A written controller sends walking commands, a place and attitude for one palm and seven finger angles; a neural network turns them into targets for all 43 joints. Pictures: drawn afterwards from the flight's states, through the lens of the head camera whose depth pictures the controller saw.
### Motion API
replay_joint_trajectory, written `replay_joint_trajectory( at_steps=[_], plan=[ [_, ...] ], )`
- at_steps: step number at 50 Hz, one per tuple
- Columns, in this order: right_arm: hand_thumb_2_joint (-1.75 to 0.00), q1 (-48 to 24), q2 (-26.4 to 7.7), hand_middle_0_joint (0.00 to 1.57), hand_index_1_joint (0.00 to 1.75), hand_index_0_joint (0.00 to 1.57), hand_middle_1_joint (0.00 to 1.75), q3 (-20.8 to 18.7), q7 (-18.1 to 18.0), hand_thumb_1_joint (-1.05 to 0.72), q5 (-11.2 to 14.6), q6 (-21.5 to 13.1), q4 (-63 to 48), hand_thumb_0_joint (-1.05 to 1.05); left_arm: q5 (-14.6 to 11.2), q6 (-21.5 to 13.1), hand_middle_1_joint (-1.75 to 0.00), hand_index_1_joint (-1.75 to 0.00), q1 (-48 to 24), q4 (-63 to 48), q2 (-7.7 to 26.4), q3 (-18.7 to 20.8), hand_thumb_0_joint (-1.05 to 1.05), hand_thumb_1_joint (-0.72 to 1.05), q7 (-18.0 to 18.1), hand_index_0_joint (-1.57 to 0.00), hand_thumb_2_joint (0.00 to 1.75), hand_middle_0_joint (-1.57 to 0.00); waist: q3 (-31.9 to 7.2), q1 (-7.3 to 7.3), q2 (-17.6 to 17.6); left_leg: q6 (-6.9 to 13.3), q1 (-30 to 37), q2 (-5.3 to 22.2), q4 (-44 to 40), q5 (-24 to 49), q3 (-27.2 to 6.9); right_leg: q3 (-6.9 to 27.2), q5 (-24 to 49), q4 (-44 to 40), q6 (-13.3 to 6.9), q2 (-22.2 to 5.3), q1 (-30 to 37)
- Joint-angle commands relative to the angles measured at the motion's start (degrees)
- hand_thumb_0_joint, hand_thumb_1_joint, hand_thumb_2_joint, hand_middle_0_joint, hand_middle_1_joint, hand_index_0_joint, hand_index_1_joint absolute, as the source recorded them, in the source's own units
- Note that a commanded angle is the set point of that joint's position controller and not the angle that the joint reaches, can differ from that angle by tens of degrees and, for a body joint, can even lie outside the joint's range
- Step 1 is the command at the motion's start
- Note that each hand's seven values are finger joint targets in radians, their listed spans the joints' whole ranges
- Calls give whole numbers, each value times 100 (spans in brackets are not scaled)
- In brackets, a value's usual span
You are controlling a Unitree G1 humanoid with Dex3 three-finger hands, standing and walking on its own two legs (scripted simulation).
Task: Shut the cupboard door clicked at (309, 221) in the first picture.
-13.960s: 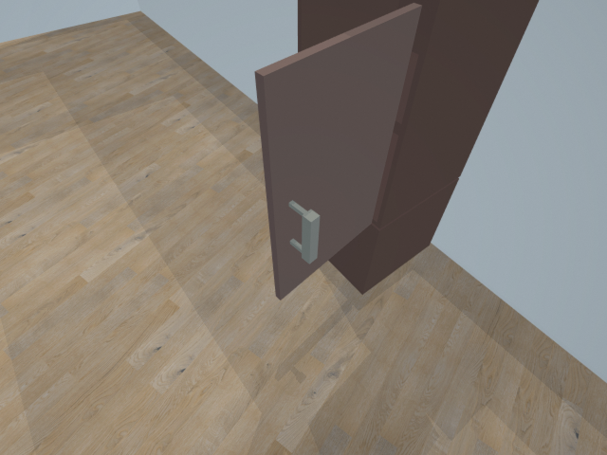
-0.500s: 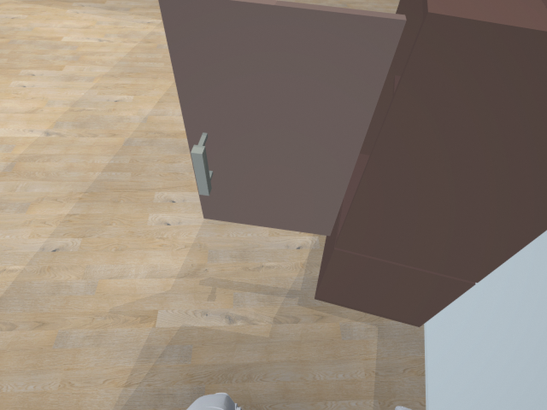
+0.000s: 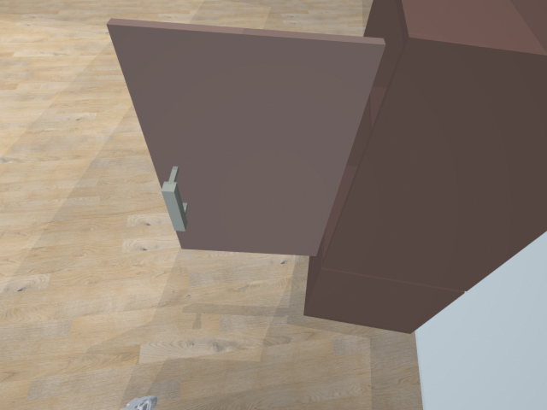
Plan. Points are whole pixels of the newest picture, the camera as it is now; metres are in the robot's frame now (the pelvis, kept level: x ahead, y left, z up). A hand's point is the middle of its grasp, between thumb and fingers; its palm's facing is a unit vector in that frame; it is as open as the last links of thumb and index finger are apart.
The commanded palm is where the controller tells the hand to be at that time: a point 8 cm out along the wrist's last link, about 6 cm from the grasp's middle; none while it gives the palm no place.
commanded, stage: come to a stop and stand still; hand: left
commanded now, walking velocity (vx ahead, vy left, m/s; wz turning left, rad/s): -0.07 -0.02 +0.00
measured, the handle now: (177, 199) +0.50 +0.21 -0.07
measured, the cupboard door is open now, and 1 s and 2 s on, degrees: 97 97 97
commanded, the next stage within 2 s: look again from close up in 0.88 s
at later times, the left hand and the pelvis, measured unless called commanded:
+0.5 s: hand out of the picture +0.01 +0.16 -0.16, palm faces +0.00 -0.97 -0.22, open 7.4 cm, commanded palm none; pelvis -0.03 -0.03 +0.01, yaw -1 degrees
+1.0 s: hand out of the picture -0.06 +0.11 -0.16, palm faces +0.04 -0.99 -0.16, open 7.4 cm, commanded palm none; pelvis -0.03 -0.04 +0.01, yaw +0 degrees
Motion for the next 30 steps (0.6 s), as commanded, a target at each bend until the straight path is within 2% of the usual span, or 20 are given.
replay_joint_trajectory(
  at_steps=[1,2,3,4,7,10,11,12,14,15,16,17,18,19,20,21,23,24,27,30],
  plan=[
    [-90,546,-1025,20,30,20,30,-189,-74,-90,-110,-135,-255,0,-30,65,-30,-30,317,-373,502,157,0,90,37,-20,90,-20,-805,91,1551,933,302,1913,-1297,4812,-1491,302,-880,1023,86,58,112],
    [-90,490,-890,20,30,20,30,-138,-126,-90,-134,-169,-231,0,-1,145,-30,-30,153,-358,515,162,0,90,51,-20,90,-20,-556,73,1722,1152,203,1887,-1355,5067,-1530,642,-1608,1673,74,137,-161],
    [-90,472,-846,20,30,20,30,-115,-174,-90,-133,-183,-277,0,2,197,-30,-30,129,-337,543,189,0,90,31,-20,90,-20,-384,80,1180,1221,-17,1898,-1369,4878,-1466,839,-1589,2096,72,130,-329],
    [-90,399,-855,20,30,20,30,-95,-193,-90,-148,-194,-331,0,1,202,-30,-30,201,-305,478,200,0,90,18,-20,90,-20,-283,156,965,1225,58,1823,-1296,4801,-1377,865,-1463,2235,74,123,-458],
    [-90,414,-840,20,30,20,30,-93,-198,-90,-152,-224,-319,0,10,168,-30,-30,252,-213,374,157,0,90,-24,-20,90,-20,-313,141,685,1061,568,1557,-1203,4768,-1122,665,-1159,1859,141,126,-586],
    [-90,633,-1003,20,30,20,30,-162,-171,-90,-131,-224,-216,0,-8,149,-30,-30,220,-227,340,113,0,90,-39,-20,90,-20,-775,-23,1076,1016,1200,1558,-1146,4686,-1093,474,-1097,1106,193,111,-348],
    [-90,696,-1036,20,30,20,30,-182,-164,-90,-127,-219,-178,0,-9,142,-30,-30,201,-226,330,103,0,90,-45,-20,90,-20,-832,-72,1223,1016,1276,1563,-1125,4666,-1134,434,-1105,881,191,102,-271],
    [-90,742,-993,20,30,20,30,-184,-162,-90,-126,-213,-159,0,-6,120,-30,-30,178,-226,359,89,0,90,-49,-20,90,-20,-741,-108,1197,1025,1244,1576,-1057,4772,-1180,391,-1103,508,145,118,-145],
    [-90,650,-1090,20,30,20,30,-223,-138,-90,-103,-205,-138,0,-16,96,-30,-30,512,-121,357,110,0,90,-49,-20,90,-20,-969,19,1073,907,1228,1489,-939,4433,-1120,305,-504,-278,122,144,347],
    [-90,602,-1107,20,30,20,30,-231,-126,-90,-72,-197,-150,0,-8,71,-30,-30,685,-40,398,113,0,90,-48,-20,90,-20,-1018,90,898,757,1013,1353,-831,3956,-1046,249,107,-806,107,156,758],
    [-90,540,-1050,20,30,20,30,-221,-109,-90,-41,-200,-153,0,8,38,-30,-30,844,25,487,126,0,90,-36,-20,90,-20,-1010,160,661,537,692,1144,-683,3289,-923,400,792,-1327,68,48,1169],
    [-90,522,-785,20,30,20,30,-197,-81,-90,-5,-204,-189,0,37,-13,-30,-30,907,71,669,146,0,90,-8,-20,90,-20,-864,132,38,270,77,802,-461,2200,-643,931,1648,-1520,-87,-411,1581],
    [-90,392,-592,20,30,20,30,-132,-46,-90,13,-172,-262,0,47,-41,-30,-30,867,91,893,148,0,90,-1,-20,90,-20,-688,87,-667,15,-265,381,-423,709,-219,1495,2054,-1605,-363,-1119,1382],
    [-90,286,-511,20,30,20,30,-83,2,-90,-2,-123,-260,0,23,-59,-30,-30,687,83,968,91,0,90,-17,-20,90,-20,-439,48,-705,-88,-75,188,-364,-130,-202,1503,1541,-1730,-614,-1394,733],
    [-90,239,-433,20,30,20,30,-74,34,-90,-47,-124,-241,0,33,-68,-30,-30,547,85,888,53,0,90,-24,-20,90,-20,-295,-7,-532,-72,67,159,-414,228,-244,1256,1740,-1549,-585,-1166,540],
    [-90,363,-452,20,30,20,30,-56,22,-90,-74,-130,-140,0,17,-106,-30,-30,539,133,789,50,0,90,-9,-20,90,-20,-375,-36,-840,-60,172,262,-575,835,-220,1128,2026,-1395,-471,-906,646],
    [-90,455,-540,20,30,20,30,-43,4,-90,-60,-194,32,0,-28,-144,-30,-30,660,200,635,-1,0,90,2,-20,90,-20,-392,10,-478,-12,470,434,-763,1793,-378,889,2172,-1237,-256,-640,673],
    [-90,449,-594,20,30,20,30,-33,-2,-90,-49,-205,66,0,-37,-142,-30,-30,736,235,623,-20,0,90,5,-20,90,-20,-417,36,-308,3,570,529,-826,1893,-407,876,1907,-1282,-181,-563,651],
    [-90,449,-547,20,30,20,30,11,-14,-90,-40,-223,206,0,-32,-126,-30,-30,827,348,556,-40,0,90,5,-20,90,-20,-124,83,149,42,454,582,-1030,1774,-476,827,1221,-1493,-101,-436,707],
    [-90,417,-523,20,30,20,30,35,-18,-90,-55,-203,262,0,-35,-122,-30,-30,927,455,510,-60,0,90,2,-20,90,-20,133,102,231,10,386,540,-1149,1410,-481,908,769,-1695,-108,-439,594]
  ],
)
